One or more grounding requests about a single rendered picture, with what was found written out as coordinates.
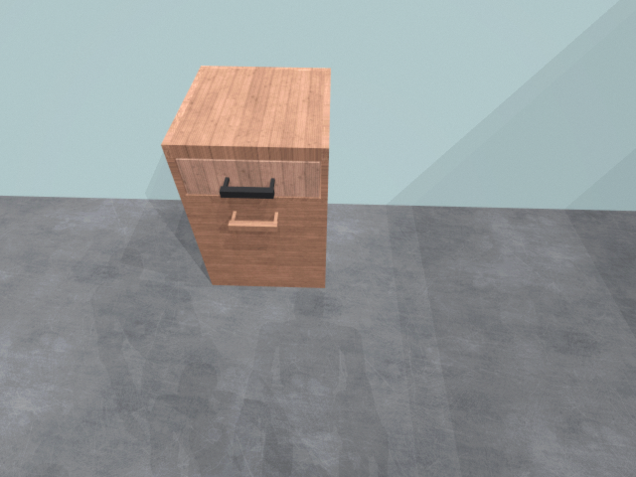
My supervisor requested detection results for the drawer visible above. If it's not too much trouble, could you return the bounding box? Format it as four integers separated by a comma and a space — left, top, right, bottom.
176, 158, 321, 197

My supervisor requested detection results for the handle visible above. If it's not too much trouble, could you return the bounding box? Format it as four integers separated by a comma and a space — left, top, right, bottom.
229, 221, 278, 232
220, 177, 275, 199

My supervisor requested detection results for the cabinet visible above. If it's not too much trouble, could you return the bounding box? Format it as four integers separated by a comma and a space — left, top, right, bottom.
161, 66, 331, 288

